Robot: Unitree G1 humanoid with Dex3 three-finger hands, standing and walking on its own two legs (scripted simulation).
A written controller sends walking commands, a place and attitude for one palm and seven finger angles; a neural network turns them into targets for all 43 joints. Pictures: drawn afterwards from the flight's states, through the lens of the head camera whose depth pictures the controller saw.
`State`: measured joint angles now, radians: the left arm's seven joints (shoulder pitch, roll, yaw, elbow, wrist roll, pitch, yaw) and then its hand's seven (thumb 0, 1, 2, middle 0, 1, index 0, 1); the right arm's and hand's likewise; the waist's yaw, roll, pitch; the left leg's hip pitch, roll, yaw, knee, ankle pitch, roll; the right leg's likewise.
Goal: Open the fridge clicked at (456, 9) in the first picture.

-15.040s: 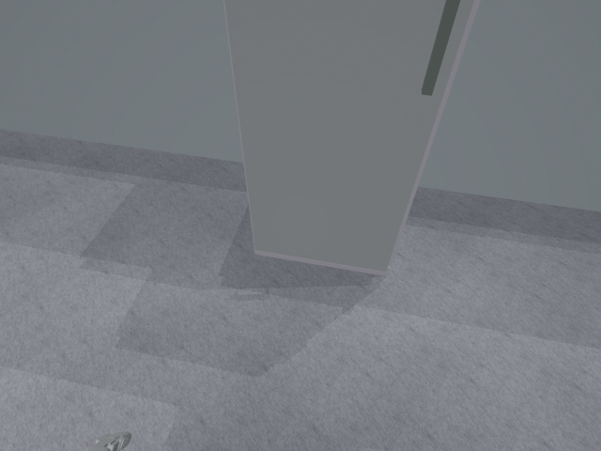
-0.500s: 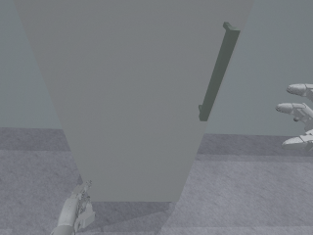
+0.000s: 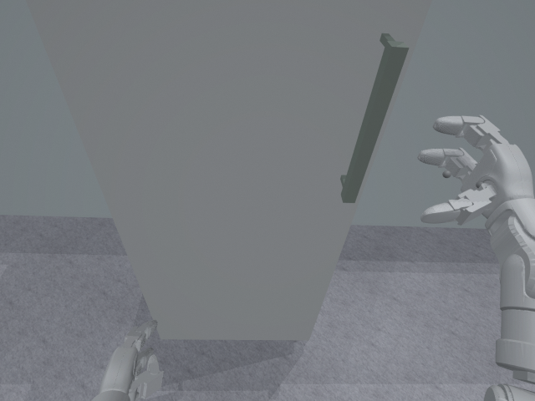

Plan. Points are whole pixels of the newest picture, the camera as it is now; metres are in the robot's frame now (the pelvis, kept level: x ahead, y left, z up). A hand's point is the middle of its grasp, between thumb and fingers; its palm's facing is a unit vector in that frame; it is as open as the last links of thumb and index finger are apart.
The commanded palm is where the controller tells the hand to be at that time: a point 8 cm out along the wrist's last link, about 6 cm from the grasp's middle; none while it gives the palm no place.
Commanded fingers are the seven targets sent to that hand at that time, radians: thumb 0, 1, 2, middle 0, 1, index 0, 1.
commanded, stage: move the hooked fingers beside the handle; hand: right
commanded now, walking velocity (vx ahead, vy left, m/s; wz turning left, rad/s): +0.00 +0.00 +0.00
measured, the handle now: (364, 128) +0.48 -0.12 +0.21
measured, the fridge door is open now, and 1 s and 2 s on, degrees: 0 0 0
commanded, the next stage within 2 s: none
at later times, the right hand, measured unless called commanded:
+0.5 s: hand (422, 157) +0.41 -0.20 +0.21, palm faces +0.03 +1.00 -0.03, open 14.0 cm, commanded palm +0.39 -0.24 +0.22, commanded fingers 0.00 0.50 -0.30 0.30 1.20 0.30 1.20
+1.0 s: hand (421, 142) +0.41 -0.19 +0.23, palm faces +0.00 +1.00 -0.02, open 14.0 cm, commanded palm +0.39 -0.24 +0.22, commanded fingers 0.00 0.50 -0.30 0.30 1.20 0.30 1.20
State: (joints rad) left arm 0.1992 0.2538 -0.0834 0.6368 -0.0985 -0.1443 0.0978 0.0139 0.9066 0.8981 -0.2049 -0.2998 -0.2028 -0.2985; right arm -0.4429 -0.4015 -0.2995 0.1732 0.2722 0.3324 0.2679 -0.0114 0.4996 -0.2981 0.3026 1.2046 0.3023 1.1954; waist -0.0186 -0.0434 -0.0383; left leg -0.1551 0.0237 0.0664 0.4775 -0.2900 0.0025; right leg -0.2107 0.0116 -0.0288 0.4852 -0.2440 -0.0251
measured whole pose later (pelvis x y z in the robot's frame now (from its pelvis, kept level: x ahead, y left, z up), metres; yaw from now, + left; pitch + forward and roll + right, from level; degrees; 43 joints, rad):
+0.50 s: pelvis +0.00 +0.02 +0.00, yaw +1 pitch +0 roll +0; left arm 0.25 0.28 -0.05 0.65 -0.11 -0.11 0.10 0.01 0.91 0.90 -0.20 -0.30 -0.20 -0.30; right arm -0.63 -0.46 -0.31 0.53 0.22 0.27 0.25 -0.01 0.50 -0.30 0.30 1.20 0.30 1.20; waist 0.03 -0.05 -0.04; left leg -0.18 0.00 0.06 0.46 -0.28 0.02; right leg -0.23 -0.02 -0.03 0.47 -0.24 -0.01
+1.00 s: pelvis +0.01 +0.01 +0.00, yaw +2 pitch +0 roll +0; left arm 0.27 0.26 -0.05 0.64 -0.10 -0.10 0.09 0.01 0.91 0.90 -0.20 -0.30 -0.20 -0.30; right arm -0.62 -0.41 -0.31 0.45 0.22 0.18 0.24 -0.01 0.50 -0.30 0.30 1.20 0.30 1.20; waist 0.01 -0.03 -0.04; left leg -0.16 0.00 0.05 0.44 -0.28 0.01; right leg -0.21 -0.01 -0.05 0.46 -0.25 -0.02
